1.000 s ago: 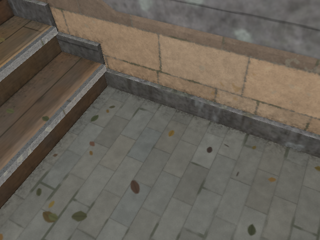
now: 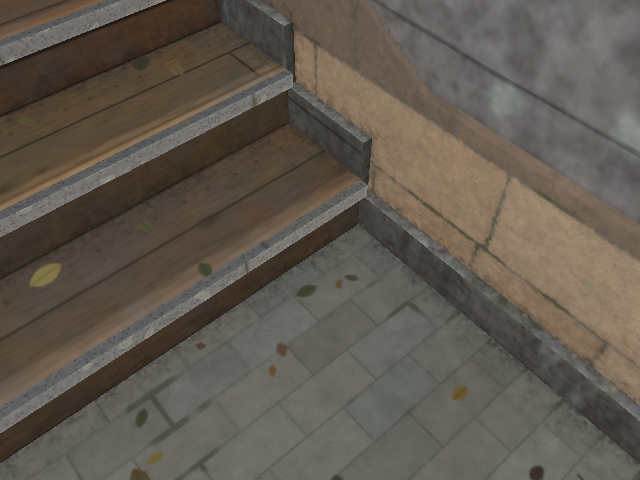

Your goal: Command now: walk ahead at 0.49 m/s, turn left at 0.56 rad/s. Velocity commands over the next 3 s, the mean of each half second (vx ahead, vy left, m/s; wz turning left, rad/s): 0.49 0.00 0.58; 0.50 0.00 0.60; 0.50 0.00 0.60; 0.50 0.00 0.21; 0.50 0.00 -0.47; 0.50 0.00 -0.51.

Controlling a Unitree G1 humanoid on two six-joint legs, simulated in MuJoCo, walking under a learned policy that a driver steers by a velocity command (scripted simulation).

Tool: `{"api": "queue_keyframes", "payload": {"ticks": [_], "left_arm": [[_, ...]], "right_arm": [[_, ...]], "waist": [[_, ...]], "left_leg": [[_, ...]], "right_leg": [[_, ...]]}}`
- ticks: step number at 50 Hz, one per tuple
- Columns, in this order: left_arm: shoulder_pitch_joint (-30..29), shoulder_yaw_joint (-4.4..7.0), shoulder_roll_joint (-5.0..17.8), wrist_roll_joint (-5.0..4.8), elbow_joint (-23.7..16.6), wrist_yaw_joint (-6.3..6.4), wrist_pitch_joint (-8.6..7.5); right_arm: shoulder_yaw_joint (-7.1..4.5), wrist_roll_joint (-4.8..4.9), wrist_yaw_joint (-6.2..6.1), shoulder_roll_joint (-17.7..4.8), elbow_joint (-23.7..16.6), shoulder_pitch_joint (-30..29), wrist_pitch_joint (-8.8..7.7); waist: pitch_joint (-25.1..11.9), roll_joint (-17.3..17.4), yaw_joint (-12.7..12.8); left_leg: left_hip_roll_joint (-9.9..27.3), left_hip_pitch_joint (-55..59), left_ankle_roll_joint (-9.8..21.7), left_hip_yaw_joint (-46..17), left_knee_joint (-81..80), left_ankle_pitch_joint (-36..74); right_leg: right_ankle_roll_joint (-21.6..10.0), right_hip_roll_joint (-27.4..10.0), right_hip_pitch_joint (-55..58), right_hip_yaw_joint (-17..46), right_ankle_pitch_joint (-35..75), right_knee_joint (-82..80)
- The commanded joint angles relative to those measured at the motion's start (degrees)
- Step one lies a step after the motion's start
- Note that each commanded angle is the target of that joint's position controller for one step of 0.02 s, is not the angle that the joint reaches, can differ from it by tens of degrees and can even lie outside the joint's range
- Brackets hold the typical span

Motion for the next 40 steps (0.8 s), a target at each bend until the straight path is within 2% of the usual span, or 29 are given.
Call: {"api": "queue_keyframes", "payload": {"ticks": [1,4,6,7,8,9,10,11,12,13,14,15,17,19,21,23,25,26,29,31,32,33,34,35,36,37,38,39,40], "left_arm": [[-4.4,1.64,11.3,-0.68,-4.1,0.27,-0.96],[-2.1,1.92,12.6,-1.21,-3.2,0.35,0.22],[-1.5,2.13,14.4,-1.97,-3.1,0.3,1.21],[-0.9,2.56,15.4,-2.2,-2.9,0.18,1.88],[-2.8,2.39,15.0,-2.13,-3.9,0.54,2.9],[-2.4,1.82,13.1,-2.3,-5.1,0.34,2.97],[-1.1,-0.25,7.4,0.19,-7.8,-0.43,2.5],[0.0,-1.86,4.9,0.29,-11.2,-1.47,0.26],[-7.2,-0.38,11.1,-1.46,-12.2,-2.24,-1.2],[-9.9,-1.07,10.1,-1.99,-14.1,-2.27,-2.2],[-8.9,-1.33,9.4,-1.13,-13.5,-1.55,-2.18],[-7.2,-1.08,10.1,-0.36,-13.0,-1.14,-1.48],[-6.0,-0.66,10.4,0.43,-14.1,-1.37,-0.26],[-6.9,-0.87,9.0,0.35,-14.9,-1.2,0.69],[-11.8,-1.09,8.1,0.59,-16.7,-1.18,1.16],[-16.6,-1.24,7.3,-0.04,-18.0,-1.23,0.8],[-21.3,-1.39,6.8,-0.26,-19.0,-1.75,0.27],[-22.5,-1.52,6.4,-0.21,-19.6,-2.09,-0.07],[-22.5,-0.79,8.6,-0.29,-20.1,-2.12,-0.48],[-19.9,-0.33,10.1,-0.36,-20.1,-1.27,-0.55],[-16.8,0.39,11.7,-0.42,-19.8,-1.01,-0.93],[-11.5,1.4,13.4,0.13,-17.9,-0.83,-1.6],[-2.9,1.65,15.5,1.37,-17.2,-0.08,-1.95],[2.9,3.1,19.5,1.79,-15.7,0.24,-1.34],[2.4,2.44,16.1,-0.06,-14.7,0.04,-0.84],[-0.4,1.38,11.7,-0.29,-15.4,0.3,-0.35],[-3.2,0.64,9.5,0.16,-16.5,0.61,0.18],[-4.6,0.23,8.5,0.62,-16.4,0.53,0.24],[-5.1,0.39,8.7,1.44,-16.0,0.74,0.18]], "right_arm": [[0.68,0.14,0.99,-0.4,-6.4,-4.2,-1.05],[0.47,0.2,2.06,-1.9,-8.0,-8.4,-1.19],[-0.01,-0.38,3.03,-2.7,-8.7,-7.8,-1.09],[-0.75,-0.5,3.14,-4.3,-8.5,-5.6,-0.79],[-1.89,-0.23,3.18,-6.6,-5.7,2.1,-0.54],[-3.71,0.17,2.0,-9.3,-2.3,11.5,0.35],[-4.88,0.73,0.46,-14.7,-1.0,16.0,1.12],[-4.49,-0.4,0.33,-17.7,-4.0,13.1,-0.11],[-3.04,-1.15,0.67,-12.3,-4.0,12.4,-1.37],[-2.48,-1.33,0.58,-11.0,-3.5,10.5,-2.33],[-2.22,-0.73,0.64,-10.3,-3.8,6.7,-2.62],[-1.43,-0.48,0.58,-8.4,-4.3,3.7,-2.76],[-1.16,-0.79,0.28,-8.9,-4.3,2.3,-2.79],[-1.12,-0.68,-0.12,-9.7,-3.3,2.8,-3.21],[-1.25,-0.46,-0.93,-10.2,-2.0,4.6,-2.99],[-1.24,-0.61,-1.53,-10.3,-1.3,5.4,-2.52],[-1.58,-0.72,-1.59,-11.5,-0.7,6.9,-2.31],[-1.51,-0.39,-1.53,-11.1,0.2,7.9,-2.32],[-1.43,-0.12,-0.78,-10.6,2.1,9.0,-3.13],[-1.12,-0.51,-0.9,-9.7,3.0,7.7,-2.53],[-1.17,-0.89,-0.91,-10.1,3.1,7.4,-2.04],[-0.71,-1.05,-1.05,-8.6,3.9,7.9,-2.17],[0.67,-1.52,-0.74,-5.6,2.8,7.9,-2.14],[1.94,0.34,-0.77,-2.2,1.5,14.2,-3.32],[1.51,1.3,-1.07,-6.7,2.2,15.1,-3.75],[0.65,1.37,-1.32,-10.7,3.1,10.5,-3.6],[0.42,0.28,-1.5,-11.7,2.5,6.3,-3.24],[0.37,-0.77,-1.4,-11.2,1.3,2.7,-3.21],[0.24,-0.97,-1.21,-9.9,0.4,1.2,-2.95]], "waist": [[3.7,-3.7,-1.9],[3.7,-4.4,-0.7],[1.7,-5.7,-2.3],[-1.0,-8.0,-4.2],[-4.6,-7.4,-8.4],[-9.4,-6.0,-12.7],[-12.3,7.4,-11.9],[-24.4,14.5,-8.5],[-21.8,5.6,-11.9],[-15.1,2.2,-10.8],[-10.8,-4.0,-7.8],[-8.5,-4.0,-5.7],[-6.2,-1.8,-3.4],[-4.4,-0.5,-3.0],[-1.8,0.2,-4.5],[-1.0,2.0,-5.9],[-0.8,2.3,-8.3],[-0.9,2.2,-9.0],[0.6,4.0,-8.9],[0.3,6.4,-7.1],[-0.7,6.9,-5.6],[-4.0,6.4,-3.6],[-12.9,1.8,0.5],[-19.5,-15.1,-1.5],[-17.2,-17.8,-2.3],[-10.5,-11.5,-1.2],[-5.8,-7.4,-1.4],[-2.9,-6.2,-1.6],[-2.2,-6.5,-2.5]], "left_leg": [[0.8,0.0,1.3,0.0,-6.8,5.1],[-0.1,1.1,2.7,2.8,-12.5,5.1],[-3.3,6.0,4.0,5.8,-13.8,1.0],[-5.4,10.4,4.8,7.0,-13.9,-3.8],[-9.2,19.5,5.7,9.9,-16.7,-4.6],[-11.2,36.1,8.0,7.9,-18.8,-3.1],[0.5,54.4,12.8,-12.6,-20.3,-0.9],[13.6,63.7,24.1,-45.5,-31.8,-8.8],[12.3,61.5,21.2,-41.7,-34.5,-7.3],[10.4,54.1,18.9,-33.1,-34.0,-1.8],[8.2,45.3,17.1,-26.6,-33.0,6.0],[6.4,39.2,16.4,-22.3,-34.0,12.4],[4.8,32.0,16.7,-20.4,-37.0,15.4],[2.8,27.6,16.6,-16.7,-38.3,16.5],[0.3,25.4,15.0,-14.0,-38.9,14.1],[-1.9,24.7,12.6,-13.3,-38.3,5.9],[-1.7,26.0,11.5,-14.7,-37.7,1.5],[-1.2,26.7,11.4,-15.5,-37.0,0.7],[0.8,28.7,10.9,-20.4,-33.0,-2.9],[1.6,30.2,10.0,-23.2,-29.9,-1.0],[0.8,30.8,9.5,-24.1,-26.5,3.8],[-1.8,31.6,7.6,-21.8,-19.6,9.7],[-5.0,26.8,5.1,-18.6,-4.6,7.9],[-13.8,5.4,0.2,-10.9,13.7,-16.2],[-10.0,-3.6,-0.7,-11.5,22.2,-25.1],[-6.9,-5.9,-1.5,-10.3,25.1,-21.1],[-4.6,-5.3,-1.7,-7.1,24.3,-17.2],[-3.6,-4.9,-1.6,-6.2,21.0,-14.0],[-1.8,-2.8,-1.1,-5.7,19.5,-12.2]], "right_leg": [[-9.0,-17.2,-3.5,6.0,15.6,-8.6],[-7.2,-16.9,1.9,2.6,16.8,-7.0],[-6.6,-17.4,4.6,1.0,30.2,-1.9],[-6.0,-16.9,6.4,-0.9,40.6,3.9],[-4.7,-14.9,5.1,-3.7,47.9,15.1],[-2.7,-12.7,-4.0,-4.0,46.4,28.7],[0.4,-6.8,-26.5,-3.4,5.9,49.6],[1.4,2.0,-41.1,9.2,-20.4,65.6],[0.3,-1.1,-46.6,15.6,-14.5,68.2],[-0.8,-3.4,-47.1,15.1,-9.7,64.2],[-0.1,-6.1,-43.2,14.7,-6.2,59.1],[0.6,-7.8,-39.1,15.1,-3.7,54.5],[2.6,-7.5,-34.1,14.2,-2.0,50.7],[4.4,-6.3,-32.3,12.6,0.8,45.6],[5.4,-4.4,-32.1,11.6,7.1,36.2],[5.5,-2.4,-30.1,11.9,13.9,26.2],[5.1,-1.3,-28.6,11.7,19.1,19.3],[4.7,-1.0,-27.6,12.2,20.1,16.9],[2.9,-0.8,-25.2,14.4,17.4,12.1],[1.2,-1.0,-22.2,14.6,10.6,11.1],[0.0,-0.3,-18.1,13.3,7.2,10.0],[-2.1,-0.7,-11.5,12.6,8.8,7.6],[-5.4,-8.8,3.2,19.4,7.6,9.8],[-14.2,-21.4,21.5,45.7,-5.5,3.3],[-14.9,-25.7,20.4,57.2,-20.9,-1.6],[-11.9,-23.9,14.7,49.0,-21.6,-2.2],[-9.5,-20.8,8.8,39.1,-13.7,-2.1],[-9.4,-17.9,4.2,32.3,-4.4,-2.6],[-8.5,-16.6,0.8,27.7,2.5,-3.6]]}}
